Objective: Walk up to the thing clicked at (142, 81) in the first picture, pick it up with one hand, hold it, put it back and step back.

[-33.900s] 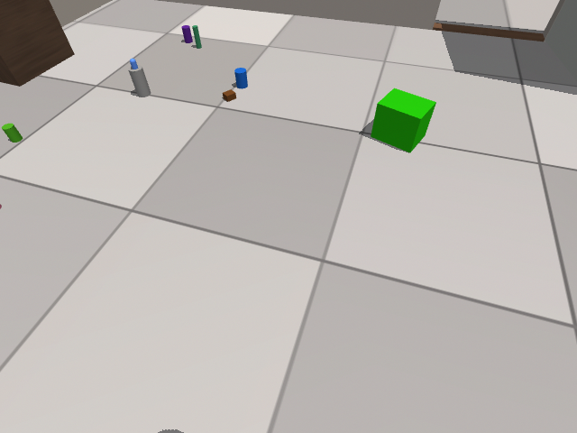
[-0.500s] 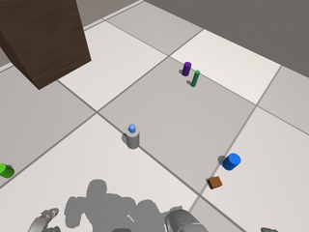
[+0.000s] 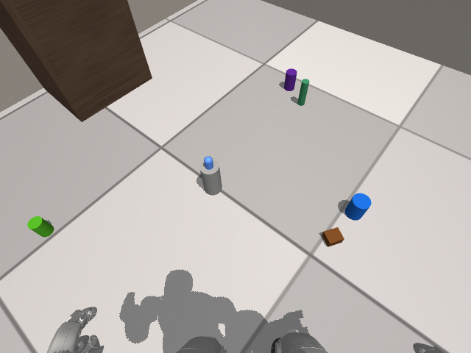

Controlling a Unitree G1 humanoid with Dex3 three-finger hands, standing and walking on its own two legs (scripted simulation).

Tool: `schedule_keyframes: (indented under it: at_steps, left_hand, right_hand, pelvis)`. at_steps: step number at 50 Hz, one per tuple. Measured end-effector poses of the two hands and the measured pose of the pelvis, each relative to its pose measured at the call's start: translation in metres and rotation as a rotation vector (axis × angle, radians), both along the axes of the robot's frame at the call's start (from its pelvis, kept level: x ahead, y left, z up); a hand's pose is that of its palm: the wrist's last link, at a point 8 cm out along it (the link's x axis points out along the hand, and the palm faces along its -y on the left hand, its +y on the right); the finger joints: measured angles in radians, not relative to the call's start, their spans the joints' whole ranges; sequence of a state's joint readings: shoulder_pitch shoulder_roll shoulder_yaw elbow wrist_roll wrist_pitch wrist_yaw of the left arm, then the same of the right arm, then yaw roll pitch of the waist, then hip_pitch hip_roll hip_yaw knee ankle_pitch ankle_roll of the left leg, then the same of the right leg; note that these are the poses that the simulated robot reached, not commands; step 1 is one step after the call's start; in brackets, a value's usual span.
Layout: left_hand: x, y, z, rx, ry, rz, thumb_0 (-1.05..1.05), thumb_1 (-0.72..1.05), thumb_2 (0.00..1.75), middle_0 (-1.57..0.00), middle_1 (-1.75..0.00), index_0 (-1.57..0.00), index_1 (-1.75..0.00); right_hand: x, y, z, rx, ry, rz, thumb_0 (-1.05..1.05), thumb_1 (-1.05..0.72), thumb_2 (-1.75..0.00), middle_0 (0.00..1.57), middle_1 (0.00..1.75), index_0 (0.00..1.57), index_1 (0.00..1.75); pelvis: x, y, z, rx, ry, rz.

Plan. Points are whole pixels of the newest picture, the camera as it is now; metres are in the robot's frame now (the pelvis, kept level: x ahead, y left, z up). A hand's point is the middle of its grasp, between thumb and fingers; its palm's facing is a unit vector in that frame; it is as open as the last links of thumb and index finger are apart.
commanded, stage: step back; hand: left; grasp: from the side
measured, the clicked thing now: (210, 173) +0.85 +0.17 -0.63
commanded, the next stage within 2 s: stand in 1.62 s
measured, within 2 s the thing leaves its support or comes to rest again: neither
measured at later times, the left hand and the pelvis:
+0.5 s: hand out of the picture -0.10 +0.21 -0.14, palm faces -0.04 -0.91 -0.41, open 7.4 cm; pelvis -0.18 -0.06 -0.01, yaw -2 degrees
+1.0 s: hand out of the picture -0.20 +0.22 -0.13, palm faces +0.06 -0.92 -0.39, open 7.4 cm; pelvis -0.24 -0.07 +0.01, yaw +4 degrees
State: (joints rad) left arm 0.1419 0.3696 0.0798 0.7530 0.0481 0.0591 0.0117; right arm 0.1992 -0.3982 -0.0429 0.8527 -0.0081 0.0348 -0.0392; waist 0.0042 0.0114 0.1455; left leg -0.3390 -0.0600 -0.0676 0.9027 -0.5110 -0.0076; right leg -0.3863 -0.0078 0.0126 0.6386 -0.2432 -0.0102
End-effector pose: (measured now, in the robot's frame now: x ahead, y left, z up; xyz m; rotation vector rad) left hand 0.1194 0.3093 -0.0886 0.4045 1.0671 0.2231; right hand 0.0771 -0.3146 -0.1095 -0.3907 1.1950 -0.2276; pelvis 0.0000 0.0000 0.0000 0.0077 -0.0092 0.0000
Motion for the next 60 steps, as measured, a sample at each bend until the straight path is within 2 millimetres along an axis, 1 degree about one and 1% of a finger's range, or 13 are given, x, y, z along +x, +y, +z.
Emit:
schedule_keyframes:
  at_steps: [4, 8, 15, 21, 24, 28, 32, 36, 41, 45, 49, 55, 60]
  left_hand:
    - [-0.013, 0.005, -0.017, -0.028, -0.059, 0.012, 0.0, 0.9, 0.9, -0.2, -0.3, -0.2, -0.3]
    - [-0.045, -0.006, -0.02, -0.072, -0.015, 0.027, 0.0, 0.91, 0.9, -0.2, -0.3, -0.2, -0.3]
    - [-0.116, -0.018, -0.02, -0.076, 0.059, 0.037, 0.0, 0.9, 0.9, -0.2, -0.3, -0.2, -0.3]
    - [-0.179, -0.034, -0.028, -0.015, 0.12, 0.016, 0.0, 0.9, 0.9, -0.2, -0.3, -0.2, -0.3]
    - [-0.215, -0.051, -0.02, -0.01, 0.135, 0.027, 0.0, 0.91, 0.9, -0.2, -0.3, -0.2, -0.3]
    - [-0.254, -0.061, -0.001, 0.006, 0.135, 0.055, 0.0, 0.9, 0.9, -0.2, -0.3, -0.2, -0.3]
    - [-0.273, -0.059, 0.011, 0.031, 0.099, 0.071, 0.0, 0.9, 0.9, -0.2, -0.3, -0.2, -0.3]
    - [-0.286, -0.052, 0.013, 0.04, 0.039, 0.091, 0.0, 0.9, 0.9, -0.2, -0.3, -0.2, -0.3]
    - [-0.31, -0.037, 0.002, 0.019, 0.029, 0.13, 0.0, 0.9, 0.9, -0.2, -0.3, -0.2, -0.3]
    - [-0.326, -0.041, -0.002, -0.023, 0.084, 0.146, 0.0, 0.9, 0.9, -0.2, -0.3, -0.2, -0.3]
    - [-0.328, -0.046, -0.004, -0.044, 0.099, 0.133, 0.0, 0.9, 0.9, -0.2, -0.3, -0.2, -0.3]
    - [-0.317, -0.064, -0.011, -0.027, 0.098, 0.128, 0.0, 0.9, 0.9, -0.2, -0.3, -0.2, -0.3]
    - [-0.313, -0.076, -0.007, -0.036, 0.071, 0.156, 0.0, 0.9, 0.9, -0.2, -0.3, -0.2, -0.3]
  right_hand:
    - [-0.035, 0.01, -0.001, -0.016, 0.034, 0.025, 0.0, -0.91, -0.9, 0.21, 0.3, 0.2, 0.29]
    - [-0.062, 0.011, 0.014, -0.013, 0.024, 0.035, 0.01, -0.9, -0.9, 0.21, 0.3, 0.21, 0.3]
    - [-0.078, -0.013, 0.033, -0.048, -0.068, 0.045, 0.01, -0.9, -0.9, 0.21, 0.3, 0.21, 0.3]
    - [-0.099, -0.047, 0.017, -0.035, -0.154, 0.058, 0.0, -0.9, -0.9, 0.21, 0.3, 0.21, 0.3]
    - [-0.122, -0.061, 0.004, -0.011, -0.153, 0.025, 0.0, -0.9, -0.9, 0.21, 0.3, 0.21, 0.3]
    - [-0.162, -0.064, 0.002, 0.033, -0.106, -0.002, 0.0, -0.91, -0.9, 0.21, 0.3, 0.2, 0.29]
    - [-0.204, -0.065, -0.006, 0.052, -0.034, 0.008, 0.0, -0.91, -0.9, 0.21, 0.3, 0.2, 0.29]
    - [-0.244, -0.063, -0.015, 0.055, 0.068, 0.033, 0.0, -0.91, -0.9, 0.21, 0.3, 0.2, 0.29]
    - [-0.27, -0.051, -0.01, 0.054, 0.116, 0.045, 0.01, -0.91, -0.9, 0.21, 0.3, 0.2, 0.29]
    - [-0.278, -0.047, 0.004, 0.057, 0.069, 0.027, 0.01, -0.9, -0.9, 0.21, 0.3, 0.21, 0.3]
    - [-0.272, -0.053, 0.011, 0.046, 0.045, 0.027, 0.01, -0.9, -0.9, 0.21, 0.3, 0.21, 0.3]
    - [-0.244, -0.075, -0.001, 0.041, 0.018, 0.021, 0.0, -0.9, -0.9, 0.21, 0.3, 0.21, 0.3]
    - [-0.215, -0.073, -0.003, 0.049, 0.018, 0.06, 0.01, -0.91, -0.9, 0.21, 0.3, 0.2, 0.29]
  pelvis:
    - [-0.033, 0.0, -0.009, 0.037, -0.036, 0.019]
    - [-0.056, -0.002, 0.001, -0.013, -0.042, 0.026]
    - [-0.101, -0.019, 0.008, -0.031, -0.012, -0.013]
    - [-0.152, -0.045, -0.01, -0.005, -0.02, -0.063]
    - [-0.176, -0.054, -0.01, -0.048, -0.046, -0.036]
    - [-0.194, -0.063, 0.002, 0.03, -0.033, -0.045]
    - [-0.213, -0.067, 0.005, 0.026, -0.016, -0.013]
    - [-0.229, -0.067, 0.002, 0.002, -0.011, 0.036]
    - [-0.243, -0.061, 0.001, 0.029, -0.035, 0.068]
    - [-0.242, -0.058, 0.009, 0.007, -0.033, 0.075]
    - [-0.24, -0.063, 0.013, 0.001, -0.034, 0.064]
    - [-0.228, -0.078, 0.001, -0.024, -0.045, 0.051]
    - [-0.216, -0.08, 0.004, -0.014, -0.044, 0.071]
